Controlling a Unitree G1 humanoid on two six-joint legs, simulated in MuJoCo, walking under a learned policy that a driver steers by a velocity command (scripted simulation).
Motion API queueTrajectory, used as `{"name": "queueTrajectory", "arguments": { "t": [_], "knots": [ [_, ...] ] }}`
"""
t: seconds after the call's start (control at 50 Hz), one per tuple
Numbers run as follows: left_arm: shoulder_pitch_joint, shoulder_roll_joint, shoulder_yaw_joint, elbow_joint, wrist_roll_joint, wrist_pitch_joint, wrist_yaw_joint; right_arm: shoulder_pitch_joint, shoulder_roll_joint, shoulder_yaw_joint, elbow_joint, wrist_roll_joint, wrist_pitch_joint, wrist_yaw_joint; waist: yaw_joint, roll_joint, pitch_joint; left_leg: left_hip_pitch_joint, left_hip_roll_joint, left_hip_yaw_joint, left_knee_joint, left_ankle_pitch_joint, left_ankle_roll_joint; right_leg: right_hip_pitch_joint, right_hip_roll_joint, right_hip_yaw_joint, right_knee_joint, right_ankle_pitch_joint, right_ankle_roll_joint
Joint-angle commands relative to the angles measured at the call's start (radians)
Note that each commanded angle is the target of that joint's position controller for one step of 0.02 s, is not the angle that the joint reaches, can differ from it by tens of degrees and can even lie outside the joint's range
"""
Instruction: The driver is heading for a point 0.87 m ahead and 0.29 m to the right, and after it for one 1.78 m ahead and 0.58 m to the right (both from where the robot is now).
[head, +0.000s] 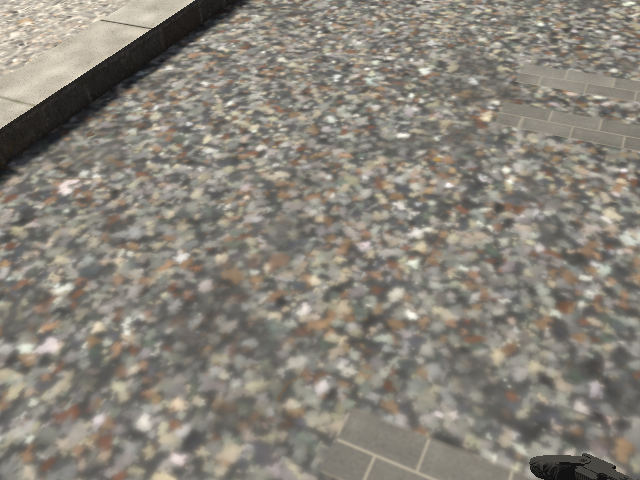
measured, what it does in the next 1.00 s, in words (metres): goes down, turning right: left foot 0.19 m lower, then right foot 0.19 m lower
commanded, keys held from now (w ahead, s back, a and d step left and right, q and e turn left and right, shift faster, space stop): w+e+shift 0.78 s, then q+shift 0.22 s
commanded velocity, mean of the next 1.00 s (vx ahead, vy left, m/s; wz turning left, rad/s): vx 0.92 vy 0.00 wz -0.75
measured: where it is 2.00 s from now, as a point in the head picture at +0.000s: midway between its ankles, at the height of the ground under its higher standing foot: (537, 398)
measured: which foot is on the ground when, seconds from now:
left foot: up 0.00-0.00, down 0.02-0.38, up 0.40-0.70, down 0.72-1.00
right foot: up 0.00-0.38, down 0.40-0.72, up 0.74-1.00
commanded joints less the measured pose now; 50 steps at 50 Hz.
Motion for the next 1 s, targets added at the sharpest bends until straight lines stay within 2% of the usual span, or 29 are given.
{"name": "queueTrajectory", "arguments": {
  "t": [0.02, 0.04, 0.06, 0.08, 0.1, 0.12, 0.16, 0.2, 0.22, 0.26, 0.32, 0.36, 0.4, 0.42, 0.46, 0.48, 0.5, 0.56, 0.66, 0.7, 0.72, 0.74, 0.76, 0.8, 0.84, 0.9, 0.92, 0.94, 1.0],
  "knots": [
    [-0.205, 0.181, 0.051, -0.075, 0.019, 0.017, -0.009, 0.486, -0.143, -0.069, 0.106, -0.015, 0.020, 0.003, -0.334, -0.105, 0.056, 0.669, 0.165, -0.172, -0.155, -0.068, 0.118, -0.534, 0.003, 0.102, 0.430, 0.217, -0.172],
    [-0.070, 0.070, 0.030, -0.114, -0.036, -0.008, -0.022, 0.495, -0.122, -0.044, 0.112, -0.046, -0.002, 0.024, -0.191, 0.020, -0.063, 0.881, 0.277, -0.173, 0.287, 0.294, 0.042, -0.796, -0.056, 0.102, 0.503, 0.175, -0.182],
    [0.005, 0.125, 0.030, -0.116, -0.049, -0.018, -0.024, 0.476, -0.119, -0.045, 0.102, -0.024, -0.019, 0.035, -0.161, 0.108, -0.161, 0.928, 0.381, -0.265, 0.257, 0.114, 0.084, -0.888, -0.168, 0.061, 0.282, 0.298, -0.158],
    [-0.150, 0.125, 0.031, -0.131, 0.001, -0.013, -0.023, 0.489, -0.173, -0.084, 0.119, -0.036, -0.042, 0.026, -0.225, 0.187, -0.153, 0.747, 0.467, -0.475, 0.101, -0.503, 0.204, -0.914, -0.209, 0.055, 0.260, 0.421, -0.124],
    [-0.304, 0.187, 0.053, -0.150, 0.043, 0.001, -0.032, 0.458, -0.067, -0.063, 0.116, -0.034, -0.060, 0.022, -0.234, -0.028, 0.027, 0.488, 0.409, -0.539, -0.007, -0.731, 0.195, -0.888, -0.238, 0.052, 0.178, 0.456, -0.109],
    [-0.415, 0.170, 0.054, -0.203, 0.027, 0.016, -0.048, 0.438, -0.051, -0.034, 0.119, -0.041, -0.079, 0.016, -0.203, -0.078, 0.193, 0.213, 0.418, -0.473, 0.002, -0.441, 0.195, -0.821, -0.233, 0.087, -0.085, 0.571, -0.056],
    [-0.433, 0.112, 0.038, -0.198, 0.050, 0.041, -0.068, 0.443, -0.121, -0.061, 0.144, -0.031, -0.066, -0.013, -0.169, -0.065, 0.223, 0.063, 0.380, -0.301, 0.047, -0.177, 0.182, -0.634, -0.245, 0.008, -0.275, 0.670, -0.021],
    [-0.464, 0.106, 0.033, -0.225, 0.009, 0.021, -0.099, 0.406, -0.036, -0.056, 0.166, -0.020, -0.077, -0.023, -0.147, 0.070, 0.178, 0.086, 0.292, -0.142, 0.172, -0.346, 0.097, -0.603, -0.243, 0.004, -0.467, 1.119, -0.051],
    [-0.495, 0.102, 0.023, -0.248, -0.021, 0.005, -0.120, 0.396, 0.009, -0.041, 0.173, -0.015, -0.084, -0.023, -0.126, 0.005, 0.166, -0.077, 0.233, -0.009, 0.155, -0.468, 0.058, -0.390, -0.215, -0.058, -0.681, 1.401, -0.055],
    [-0.439, 0.051, 0.001, -0.205, -0.043, 0.008, -0.141, 0.300, -0.015, -0.035, 0.157, 0.006, -0.070, -0.033, -0.067, 0.021, 0.142, -0.238, 0.211, 0.086, 0.177, -0.550, 0.041, -0.068, -0.163, -0.155, -0.689, 1.578, -0.078],
    [-0.532, 0.110, -0.008, -0.199, -0.017, 0.035, -0.111, 0.437, -0.067, -0.038, 0.172, -0.020, -0.047, -0.023, -0.167, -0.033, 0.233, 0.038, 0.217, 0.178, 0.345, -0.290, 0.041, -0.129, -0.112, -0.316, -0.845, 1.353, -0.086],
    [-0.349, 0.217, 0.014, -0.163, 0.009, 0.037, -0.092, 0.486, -0.095, -0.038, 0.213, -0.042, -0.021, -0.054, -0.059, 0.009, 0.122, 0.084, 0.252, 0.148, 0.744, -0.005, 0.064, 0.151, -0.158, -0.257, -0.989, 1.208, -0.137],
    [-0.012, 0.309, 0.064, -0.051, 0.001, 0.053, -0.084, 0.333, -0.114, -0.054, 0.170, -0.054, -0.007, -0.032, 0.137, -0.217, 0.121, -0.295, 0.022, 0.269, 1.414, -0.850, 0.056, 0.553, -0.152, -0.160, -1.084, 1.173, -0.230],
    [0.005, 0.420, 0.070, -0.041, 0.015, 0.048, -0.077, 0.383, -0.090, -0.042, 0.058, -0.032, -0.029, -0.036, 0.003, -0.300, 0.076, -0.638, 0.073, 0.128, 1.387, -0.905, 0.060, 0.808, -0.275, 0.028, -0.776, 1.448, -0.249],
    [0.003, 0.301, 0.044, -0.090, -0.029, 0.045, -0.062, 0.302, -0.102, -0.028, -0.003, -0.057, -0.049, -0.040, 0.021, -0.096, -0.055, -0.769, 0.111, 0.001, 1.258, -0.772, 0.061, 0.825, -0.361, 0.338, -0.913, 1.105, -0.339],
    [-0.101, 0.362, 0.060, -0.134, -0.011, 0.032, -0.033, 0.268, -0.114, -0.027, -0.069, -0.039, -0.067, -0.033, -0.033, -0.239, -0.104, -0.786, 0.105, -0.078, 1.096, -0.697, 0.032, 0.729, -0.484, 0.633, -1.101, 0.601, -0.412],
    [-0.203, 0.324, 0.045, -0.161, -0.002, 0.019, -0.016, 0.208, -0.156, -0.036, -0.060, -0.050, -0.043, -0.022, -0.100, -0.071, 0.017, -0.684, 0.133, -0.090, 0.932, -0.662, -0.023, 0.462, -0.445, 0.600, -1.161, 0.655, -0.389],
    [-0.352, 0.293, 0.029, -0.237, 0.002, -0.014, -0.010, 0.137, -0.138, -0.034, -0.122, -0.029, 0.010, -0.020, -0.206, -0.036, 0.159, -0.338, 0.161, -0.122, 0.541, -0.548, -0.109, -0.089, -0.387, 0.525, -1.210, 0.858, -0.387],
    [-0.354, 0.304, 0.050, -0.255, -0.035, -0.023, -0.048, 0.174, -0.092, -0.028, -0.100, 0.018, 0.003, -0.014, -0.224, -0.094, 0.085, 0.252, 0.006, 0.030, 0.132, -0.279, -0.075, -0.229, -0.133, 0.255, -1.085, 0.961, -0.224],
    [-0.377, 0.323, 0.054, -0.269, -0.026, -0.024, -0.066, 0.462, -0.160, -0.067, -0.026, 0.007, -0.004, -0.033, -0.392, -0.025, -0.070, 0.558, -0.038, 0.050, 0.081, -0.410, -0.054, -0.199, -0.070, 0.189, -0.664, 1.196, -0.154],
    [-0.441, 0.223, 0.029, -0.316, -0.026, -0.039, -0.070, 0.664, -0.249, -0.092, 0.000, -0.015, -0.008, -0.049, -0.488, 0.067, -0.187, 0.744, 0.164, -0.170, 0.021, -0.691, -0.032, -0.320, -0.008, 0.118, -0.292, 0.968, -0.121],
    [-0.461, 0.123, 0.007, -0.397, -0.042, -0.038, -0.068, 0.630, -0.266, -0.090, -0.003, -0.026, -0.007, -0.054, -0.382, 0.290, -0.183, 0.711, 0.382, -0.700, -0.290, -0.938, -0.030, -0.490, 0.034, 0.029, -0.043, 0.430, -0.123],
    [-0.345, 0.142, 0.000, -0.411, -0.051, -0.017, -0.061, 0.417, -0.249, -0.093, -0.049, -0.036, -0.005, -0.043, -0.229, 0.297, -0.082, 0.623, 0.429, -0.904, -0.377, -1.052, 0.044, -0.617, -0.027, -0.005, 0.032, 0.489, -0.125],
    [-0.370, 0.160, -0.002, -0.386, -0.010, 0.015, -0.077, 0.297, -0.111, -0.067, -0.066, -0.046, -0.012, -0.030, -0.215, 0.022, 0.114, 0.383, 0.346, -0.578, -0.321, -0.866, 0.124, -0.583, -0.140, -0.037, -0.038, 0.564, -0.112],
    [-0.418, 0.128, -0.004, -0.413, -0.007, 0.027, -0.087, 0.342, -0.068, -0.042, -0.014, -0.042, -0.043, -0.026, -0.181, -0.029, 0.160, 0.259, 0.288, -0.356, -0.293, -0.314, 0.139, -0.508, -0.141, -0.005, -0.111, 0.519, -0.080],
    [-0.482, 0.140, -0.008, -0.475, 0.003, 0.029, -0.077, 0.339, -0.103, -0.039, 0.022, -0.005, -0.078, -0.006, -0.134, 0.024, 0.118, 0.237, 0.222, -0.143, -0.302, 0.259, 0.120, -0.419, -0.080, -0.034, -0.414, 0.552, -0.033],
    [-0.485, 0.147, -0.010, -0.466, -0.063, 0.008, -0.064, 0.169, -0.128, -0.049, -0.007, 0.068, -0.082, -0.018, -0.064, 0.083, 0.131, 0.203, 0.182, -0.108, -0.288, 0.181, 0.129, -0.379, -0.142, -0.059, -0.594, 0.567, -0.003],
    [-0.542, 0.151, -0.025, -0.478, -0.044, -0.009, -0.070, 0.150, -0.140, -0.051, -0.022, 0.085, -0.079, -0.026, -0.093, 0.029, 0.097, 0.133, 0.141, -0.061, -0.298, 0.172, 0.134, -0.244, -0.129, -0.108, -0.774, 0.674, 0.025],
    [-0.591, 0.198, -0.017, -0.485, -0.040, -0.029, -0.075, 0.257, -0.268, -0.091, 0.007, 0.072, -0.074, -0.045, -0.110, 0.004, 0.013, 0.183, 0.178, -0.142, -0.285, 0.120, 0.138, -0.013, -0.096, -0.082, -0.992, 0.969, 0.068]
  ]
}}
